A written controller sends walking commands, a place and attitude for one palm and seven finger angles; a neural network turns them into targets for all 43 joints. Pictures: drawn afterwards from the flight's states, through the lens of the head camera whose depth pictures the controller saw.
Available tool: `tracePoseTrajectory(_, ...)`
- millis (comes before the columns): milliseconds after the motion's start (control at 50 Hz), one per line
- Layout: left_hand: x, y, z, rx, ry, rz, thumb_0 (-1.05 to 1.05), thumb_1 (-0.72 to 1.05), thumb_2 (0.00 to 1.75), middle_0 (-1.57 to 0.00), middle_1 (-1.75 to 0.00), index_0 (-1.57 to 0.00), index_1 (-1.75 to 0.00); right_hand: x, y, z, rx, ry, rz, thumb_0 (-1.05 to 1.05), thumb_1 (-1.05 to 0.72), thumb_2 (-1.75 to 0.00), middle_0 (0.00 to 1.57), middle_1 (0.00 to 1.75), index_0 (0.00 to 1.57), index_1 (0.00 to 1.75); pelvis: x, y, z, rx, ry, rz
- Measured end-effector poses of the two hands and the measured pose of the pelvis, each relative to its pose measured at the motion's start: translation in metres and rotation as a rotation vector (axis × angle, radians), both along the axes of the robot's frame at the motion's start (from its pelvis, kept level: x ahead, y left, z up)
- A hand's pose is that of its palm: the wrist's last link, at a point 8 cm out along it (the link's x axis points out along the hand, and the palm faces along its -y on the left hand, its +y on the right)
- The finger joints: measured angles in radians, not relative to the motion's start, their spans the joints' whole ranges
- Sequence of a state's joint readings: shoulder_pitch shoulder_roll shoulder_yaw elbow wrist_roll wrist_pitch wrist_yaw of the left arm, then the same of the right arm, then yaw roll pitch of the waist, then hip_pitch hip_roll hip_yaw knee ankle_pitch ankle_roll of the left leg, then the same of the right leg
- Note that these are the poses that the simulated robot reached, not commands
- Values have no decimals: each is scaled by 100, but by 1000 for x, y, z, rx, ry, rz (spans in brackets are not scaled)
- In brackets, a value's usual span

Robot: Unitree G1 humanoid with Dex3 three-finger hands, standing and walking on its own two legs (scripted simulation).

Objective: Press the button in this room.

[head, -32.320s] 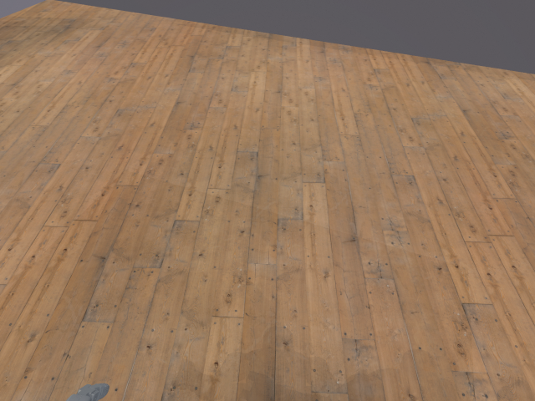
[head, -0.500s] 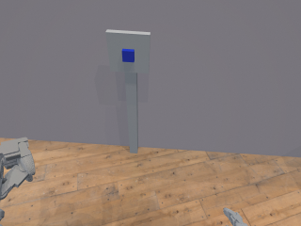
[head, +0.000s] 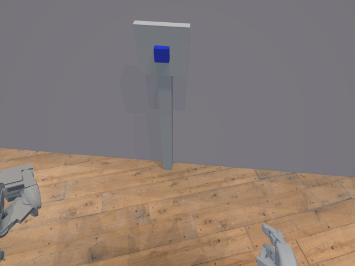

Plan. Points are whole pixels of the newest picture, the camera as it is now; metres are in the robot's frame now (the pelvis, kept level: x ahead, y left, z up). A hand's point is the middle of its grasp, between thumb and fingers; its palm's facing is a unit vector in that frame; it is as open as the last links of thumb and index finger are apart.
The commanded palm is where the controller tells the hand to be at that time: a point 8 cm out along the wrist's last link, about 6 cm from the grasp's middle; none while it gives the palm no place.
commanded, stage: stop stepping back and stand still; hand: left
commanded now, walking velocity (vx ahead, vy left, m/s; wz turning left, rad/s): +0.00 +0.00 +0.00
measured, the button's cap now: (161, 53) +0.77 +0.11 +0.08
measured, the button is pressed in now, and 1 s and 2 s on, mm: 0 0 0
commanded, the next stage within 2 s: let the arm hang, fingers relaxed in 0.14 s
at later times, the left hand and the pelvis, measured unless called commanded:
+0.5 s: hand out of the picture +0.06 +0.21 -0.16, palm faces -0.03 -0.97 -0.25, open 3.1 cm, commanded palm none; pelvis -0.03 +0.01 -0.01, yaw +1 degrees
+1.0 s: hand out of the picture -0.06 +0.18 -0.17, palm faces +0.04 -0.98 -0.20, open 6.9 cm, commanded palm none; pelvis -0.03 +0.01 +0.00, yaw +1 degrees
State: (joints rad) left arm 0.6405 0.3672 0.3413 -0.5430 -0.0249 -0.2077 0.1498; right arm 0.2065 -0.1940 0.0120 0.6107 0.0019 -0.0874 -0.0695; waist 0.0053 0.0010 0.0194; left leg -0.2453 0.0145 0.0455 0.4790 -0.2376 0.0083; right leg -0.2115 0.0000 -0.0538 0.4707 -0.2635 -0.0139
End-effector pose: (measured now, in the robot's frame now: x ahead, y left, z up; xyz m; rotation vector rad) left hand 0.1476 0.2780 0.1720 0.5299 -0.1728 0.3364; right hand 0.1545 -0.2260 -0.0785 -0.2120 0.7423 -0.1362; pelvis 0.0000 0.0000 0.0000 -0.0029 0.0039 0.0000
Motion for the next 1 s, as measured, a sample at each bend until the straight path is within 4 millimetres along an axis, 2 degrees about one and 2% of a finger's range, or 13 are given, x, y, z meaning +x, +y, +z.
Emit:
tracePoseTrajectory(240,2,4,2,-12,-7,-32,2,89,90,-131,-150,-131,-150,10,4,15,-16,-56,-3,1,-91,-90,20,30,20,30,-3,7,3,-8,4,-3)
tracePoseTrajectory(260,4,6,-6,0,18,-44,1,89,90,-131,-150,-131,-150,10,3,12,-8,-58,16,1,-91,-90,20,30,20,30,-5,8,2,-11,10,4)
tracePoseTrajectory(280,9,10,-24,-6,88,-49,1,89,90,-131,-150,-131,-150,9,2,6,0,-42,41,1,-90,-90,20,30,20,30,-7,10,0,-11,15,11)
tracePoseTrajectory(320,15,21,-80,-69,311,-15,0,90,90,-129,-149,-130,-149,4,-3,-10,6,20,68,1,-90,-90,20,30,20,30,-12,14,-4,-10,20,18)
tracePoseTrajectory(380,1,26,-176,-207,691,75,0,90,90,-125,-145,-125,-145,-13,-10,-29,2,113,56,1,-91,-90,20,30,20,30,-18,17,-8,-5,12,20)
tracePoseTrajectory(440,-42,8,-250,-330,1011,122,1,91,90,-118,-138,-118,-138,-44,-16,-38,-8,211,21,1,-91,-90,20,30,20,30,-23,15,-9,2,-3,16)
tracePoseTrajectory(480,-77,-12,-284,-404,1183,130,1,91,90,-112,-132,-112,-132,-69,-17,-42,-15,293,-4,1,-91,-90,20,30,20,30,-25,14,-7,2,-11,13)
tracePoseTrajectory(520,-113,-31,-306,-457,1322,138,1,91,90,-105,-126,-105,-125,-98,-17,-46,-18,387,-28,1,-91,-90,20,30,20,30,-27,12,-6,0,-17,13)
tracePoseTrajectory(640,-191,-23,-316,-535,1490,305,1,91,90,-85,-105,-84,-106,-176,-6,-55,2,654,-72,1,-91,-90,19,30,20,30,-29,8,0,-13,-21,27)
tracePoseTrajectory(700,-218,-22,-312,-536,1563,341,1,91,90,-74,-93,-74,-94,-203,3,-59,33,729,-95,1,-91,-90,19,30,20,30,-30,9,1,-13,-23,27)
tracePoseTrajectory(760,-234,-24,-309,-535,1611,365,1,91,90,-64,-81,-64,-81,-220,14,-62,66,767,-113,1,-91,-90,19,30,20,30,-30,11,2,-11,-25,24)
tracePoseTrajectory(860,-238,-31,-307,-546,1623,369,1,91,90,-46,-60,-46,-61,-232,29,-68,111,784,-125,1,-91,-90,19,30,20,30,-31,12,2,-6,-26,21)
tracePoseTrajectory(1000,-213,-49,-314,-574,1559,315,1,91,90,-28,-40,-28,-40,-223,41,-72,144,744,-128,0,-91,-90,20,30,20,30,-30,12,1,-2,-29,17)
